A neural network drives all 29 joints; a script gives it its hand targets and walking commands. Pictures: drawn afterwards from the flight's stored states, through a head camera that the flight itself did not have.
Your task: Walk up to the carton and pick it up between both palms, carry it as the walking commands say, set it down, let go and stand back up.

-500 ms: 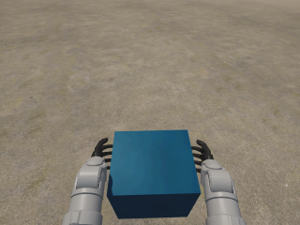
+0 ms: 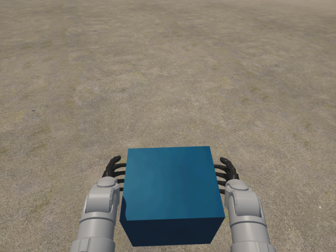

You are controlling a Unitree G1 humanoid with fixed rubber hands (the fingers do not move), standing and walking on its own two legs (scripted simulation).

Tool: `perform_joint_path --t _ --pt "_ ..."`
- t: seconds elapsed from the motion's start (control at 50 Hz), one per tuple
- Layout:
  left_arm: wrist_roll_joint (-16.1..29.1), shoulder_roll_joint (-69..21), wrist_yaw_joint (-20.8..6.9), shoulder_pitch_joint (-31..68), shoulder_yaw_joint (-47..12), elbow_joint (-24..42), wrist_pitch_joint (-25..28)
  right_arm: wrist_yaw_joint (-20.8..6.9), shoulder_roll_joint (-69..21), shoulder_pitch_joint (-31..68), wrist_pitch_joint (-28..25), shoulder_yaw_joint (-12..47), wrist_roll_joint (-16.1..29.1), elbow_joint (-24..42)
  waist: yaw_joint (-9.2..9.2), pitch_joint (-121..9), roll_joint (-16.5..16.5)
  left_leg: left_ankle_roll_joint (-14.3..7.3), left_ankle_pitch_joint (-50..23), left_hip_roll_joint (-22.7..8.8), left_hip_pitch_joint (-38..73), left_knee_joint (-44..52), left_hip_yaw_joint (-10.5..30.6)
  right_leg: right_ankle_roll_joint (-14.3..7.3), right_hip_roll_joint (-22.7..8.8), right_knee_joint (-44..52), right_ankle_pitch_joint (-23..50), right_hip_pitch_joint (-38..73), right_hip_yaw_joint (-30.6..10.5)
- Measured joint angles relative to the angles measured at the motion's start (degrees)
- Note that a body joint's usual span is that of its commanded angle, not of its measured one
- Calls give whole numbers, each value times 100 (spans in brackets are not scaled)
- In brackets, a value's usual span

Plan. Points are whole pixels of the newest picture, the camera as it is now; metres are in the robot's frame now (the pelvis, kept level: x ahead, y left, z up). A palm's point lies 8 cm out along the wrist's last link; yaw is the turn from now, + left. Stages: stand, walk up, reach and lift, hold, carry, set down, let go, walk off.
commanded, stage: hold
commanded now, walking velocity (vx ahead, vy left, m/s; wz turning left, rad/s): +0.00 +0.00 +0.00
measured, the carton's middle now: (170, 197) +0.28 +0.00 -0.03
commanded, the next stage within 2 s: carry in 0.32 s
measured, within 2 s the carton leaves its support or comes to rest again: neither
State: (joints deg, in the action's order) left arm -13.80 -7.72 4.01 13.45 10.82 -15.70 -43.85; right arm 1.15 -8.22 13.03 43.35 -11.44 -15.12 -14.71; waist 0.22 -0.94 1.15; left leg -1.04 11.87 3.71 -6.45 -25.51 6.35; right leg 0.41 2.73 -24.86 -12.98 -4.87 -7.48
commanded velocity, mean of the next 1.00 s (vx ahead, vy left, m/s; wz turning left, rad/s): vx -0.18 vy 0.00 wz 0.00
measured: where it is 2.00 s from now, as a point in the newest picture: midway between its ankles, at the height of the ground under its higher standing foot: outside the picture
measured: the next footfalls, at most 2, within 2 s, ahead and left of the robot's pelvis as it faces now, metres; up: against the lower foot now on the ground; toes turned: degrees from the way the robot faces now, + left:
left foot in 1.10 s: -0.14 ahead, +0.11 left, +0.00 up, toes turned +4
right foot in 1.42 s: -0.30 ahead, -0.10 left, +0.00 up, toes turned -6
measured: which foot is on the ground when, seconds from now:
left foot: down 0.00-0.84, up 0.86-1.00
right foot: down 0.00-1.00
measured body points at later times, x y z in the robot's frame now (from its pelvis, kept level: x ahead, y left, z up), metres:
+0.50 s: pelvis -0.02 +0.00 -0.02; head -0.06 +0.00 +0.43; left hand +0.28 +0.16 +0.04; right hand +0.28 -0.15 +0.05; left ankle +0.03 +0.11 -0.74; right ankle +0.02 -0.13 -0.74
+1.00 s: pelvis -0.16 -0.01 -0.03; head -0.20 +0.00 +0.42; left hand +0.09 +0.15 +0.06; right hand +0.08 -0.17 +0.07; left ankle -0.12 +0.11 -0.68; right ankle -0.03 -0.11 -0.74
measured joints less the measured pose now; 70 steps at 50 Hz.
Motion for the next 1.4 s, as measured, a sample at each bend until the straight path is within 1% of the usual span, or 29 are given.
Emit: perform_joint_path --t 0.3,0.36,0.4,0.42,0.52,0.68,0.72,0.76,0.8,0.82,0.84,0.86,0.88,0.92,0.96,0.98,1.02,1.08,1.1,1.12,1.14,1.16,1.18,1.22,1.26,1.28,1.32,1.36,1.4 --pt "1 -28 15 -61 -5 92 -24 -21 6 -36 -2 22 5 45 -10 12 -4 -2 -20 -4 38 53 -33 0 -8 18 11 14 -12" --pt "24 -1 5 -11 -76 182 -110 -13 23 -48 123 59 15 245 -27 -173 -11 7 72 10 -373 -252 -43 7 3 -300 -94 -398 26" --pt "95 47 6 15 -147 390 -201 36 38 -39 246 130 90 503 -30 -276 -31 10 176 16 -739 -563 -65 17 19 -612 -202 -763 53" --pt "146 69 7 20 -164 530 -262 65 37 -28 323 158 143 651 -29 -303 -47 -1 217 11 -893 -696 -90 94 9 -743 -173 -925 100" --pt "408 70 69 -40 -214 1480 -743 208 7 -56 818 251 446 1582 1 -325 -97 33 265 -13 -1500 -1174 -199 36 8 -1224 -302 -1516 201" --pt "733 17 258 -501 -446 3152 -1855 413 66 -462 1917 514 900 3167 -11 -359 -1 -39 108 32 -2093 -1525 -354 80 -106 -1728 -255 -2181 238" --pt "802 32 277 -654 -451 3378 -2112 467 77 -582 2176 620 947 3354 -63 -402 -32 -45 40 -33 -2159 -1524 -417 -21 -147 -2015 -789 -2353 360" --pt "880 42 301 -794 -447 3527 -2330 516 84 -712 2399 705 980 3491 -125 -420 -127 -7 -85 -153 -2179 -1435 -448 -80 -154 -2329 -1180 -2407 602" --pt "963 48 329 -904 -460 3648 -2512 560 90 -865 2583 764 1013 3654 -186 -455 -202 39 -244 -250 -2207 -1303 -450 -136 -154 -2072 -1196 -2183 814" --pt "997 48 342 -934 -467 3697 -2583 577 93 -917 2659 779 1022 3735 -216 -467 -241 66 -316 -296 -2239 -1265 -444 -165 -133 -1785 -1040 -2040 877" --pt "1019 47 354 -940 -492 3711 -2620 584 95 -946 2720 763 1027 3801 -228 -435 -330 102 -319 -361 -2270 -1281 -402 -195 -86 -1581 -629 -1993 946" --pt "1027 45 366 -931 -534 3724 -2667 587 97 -1003 2767 736 1039 3880 -228 -427 -350 146 46 -363 -2359 -1437 -362 -232 -110 -1425 -137 -1981 1025" --pt "1025 45 373 -920 -576 3744 -2719 589 97 -1065 2794 713 1055 3954 -235 -444 -261 196 603 -288 -2558 -1966 -391 -263 -208 -1390 254 -2046 1058" --pt "990 45 394 -966 -658 3740 -2746 613 96 -1127 2850 692 1080 4009 -173 -465 -159 233 1149 -182 -2913 -3359 -423 -242 -325 -1381 258 -2115 1099" --pt "968 42 399 -1040 -684 3781 -2793 619 99 -1150 2903 692 1108 4006 -100 -496 -74 229 1272 -180 -2928 -4124 -518 -230 -403 -1261 316 -2148 1095" --pt "958 41 401 -1056 -688 3818 -2825 621 101 -1149 2921 695 1121 4012 -62 -511 -25 226 1324 -218 -2803 -4123 -608 -222 -447 -1194 400 -2176 1089" --pt "932 41 399 -1048 -699 3875 -2863 624 101 -1126 2938 685 1141 4035 9 -573 58 192 1477 -293 -2402 -3600 -806 -189 -540 -1064 604 -2279 1099" --pt "876 43 372 -981 -707 3891 -2881 627 100 -1049 2957 659 1145 4046 67 -704 163 65 1490 -323 -1564 -2070 -1040 -139 -634 -873 928 -2500 1128" --pt "861 45 364 -952 -690 3888 -2883 628 98 -1011 2950 660 1144 4021 83 -730 219 8 1230 -295 -1335 -1515 -1095 -114 -670 -823 1031 -2578 1130" --pt "858 49 327 -943 -632 3870 -2881 631 94 -974 2908 693 1138 3921 77 -692 368 -65 827 -211 -1305 -1302 -1174 -55 -746 -830 932 -2624 1060" --pt "848 51 317 -1012 -595 3862 -2880 633 92 -948 2911 736 1127 3822 74 -685 380 -119 615 -220 -1336 -1248 -1202 40 -719 -1019 390 -2709 1026" --pt "847 50 322 -1107 -584 3880 -2894 634 94 -947 2933 768 1131 3756 71 -686 280 -150 510 -309 -1384 -1240 -1185 100 -614 -1553 -191 -2859 1026" --pt "849 47 336 -1173 -587 3909 -2924 632 96 -980 2947 786 1142 3730 50 -666 183 -163 435 -399 -1402 -1205 -1159 112 -494 -2264 -552 -3006 987" --pt "863 47 361 -1215 -617 3952 -2989 619 93 -1096 2941 796 1151 3769 -20 -636 80 -163 261 -512 -1431 -1058 -1099 84 -329 -3563 -763 -3157 937" --pt "882 51 383 -1186 -651 3952 -3008 600 89 -1168 2912 775 1142 3825 -108 -641 16 -154 58 -579 -1515 -914 -1053 88 -257 -4101 -816 -3011 980" --pt "891 52 391 -1160 -661 3955 -3006 591 89 -1177 2898 765 1134 3853 -149 -647 -9 -150 -43 -603 -1571 -854 -1042 107 -238 -4052 -901 -2834 1017" --pt "912 49 408 -1102 -654 3998 -2993 570 91 -1146 2871 754 1119 3908 -214 -668 -54 -151 -232 -637 -1718 -760 -1044 144 -213 -3532 -1158 -2373 1109" --pt "938 51 424 -1036 -632 4058 -2972 552 93 -1076 2841 753 1102 3953 -253 -708 -111 -153 -415 -661 -1909 -689 -1081 138 -197 -2682 -1390 -1863 1200" --pt "968 50 433 -950 -596 4102 -2948 544 93 -1003 2813 749 1085 4005 -281 -742 -160 -144 -588 -666 -2127 -661 -1145 97 -185 -1543 -1320 -1299 1249"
